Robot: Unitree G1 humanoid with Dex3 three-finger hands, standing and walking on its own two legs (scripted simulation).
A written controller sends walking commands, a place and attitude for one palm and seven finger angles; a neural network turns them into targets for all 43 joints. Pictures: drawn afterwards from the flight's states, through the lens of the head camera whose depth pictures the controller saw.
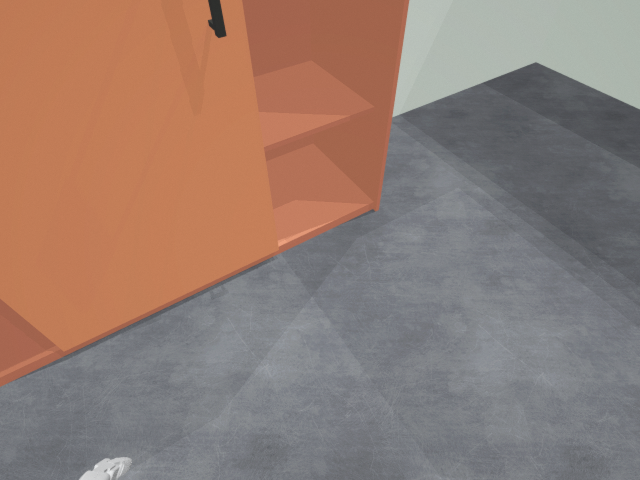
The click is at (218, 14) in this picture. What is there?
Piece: wardrobe's sliding door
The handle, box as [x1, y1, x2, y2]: [208, 0, 225, 37]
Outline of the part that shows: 208,0 212,17 210,20 208,20 209,25 215,31 215,34 218,37 224,36 225,30 219,0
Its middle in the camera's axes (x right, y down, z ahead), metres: -0.23 -0.54 +0.75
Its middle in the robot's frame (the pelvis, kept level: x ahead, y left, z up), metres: +0.95 +0.27 +0.26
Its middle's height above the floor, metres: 1.03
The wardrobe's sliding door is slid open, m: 0.49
